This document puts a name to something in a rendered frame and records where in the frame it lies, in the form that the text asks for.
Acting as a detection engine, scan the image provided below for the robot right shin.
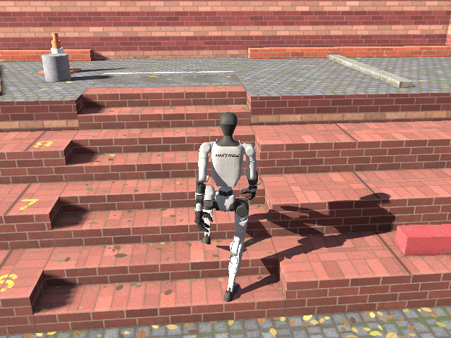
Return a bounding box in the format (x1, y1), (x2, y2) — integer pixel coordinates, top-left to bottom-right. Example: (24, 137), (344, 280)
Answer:
(227, 243), (243, 292)

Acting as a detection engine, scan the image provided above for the robot right forearm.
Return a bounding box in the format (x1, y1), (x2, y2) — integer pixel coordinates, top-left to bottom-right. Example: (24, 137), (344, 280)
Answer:
(248, 171), (258, 192)

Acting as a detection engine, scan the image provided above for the robot left forearm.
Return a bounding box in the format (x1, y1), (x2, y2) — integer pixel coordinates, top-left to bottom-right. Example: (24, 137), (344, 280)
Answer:
(194, 172), (206, 211)

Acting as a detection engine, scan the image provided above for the left robot upper arm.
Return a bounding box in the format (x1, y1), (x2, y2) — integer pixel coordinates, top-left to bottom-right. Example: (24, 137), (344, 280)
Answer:
(198, 142), (213, 182)

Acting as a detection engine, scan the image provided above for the right robot upper arm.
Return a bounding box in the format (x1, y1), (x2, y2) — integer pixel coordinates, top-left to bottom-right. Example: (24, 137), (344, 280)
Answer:
(242, 143), (257, 180)

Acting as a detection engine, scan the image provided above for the robot left foot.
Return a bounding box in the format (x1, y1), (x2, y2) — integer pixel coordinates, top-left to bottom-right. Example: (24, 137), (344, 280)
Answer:
(201, 235), (211, 244)

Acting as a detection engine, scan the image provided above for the left robot hand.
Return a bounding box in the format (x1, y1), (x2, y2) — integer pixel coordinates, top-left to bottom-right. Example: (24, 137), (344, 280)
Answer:
(195, 211), (213, 232)

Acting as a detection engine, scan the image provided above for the right robot hand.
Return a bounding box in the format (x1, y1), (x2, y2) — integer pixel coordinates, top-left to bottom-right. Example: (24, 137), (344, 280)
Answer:
(239, 188), (256, 201)

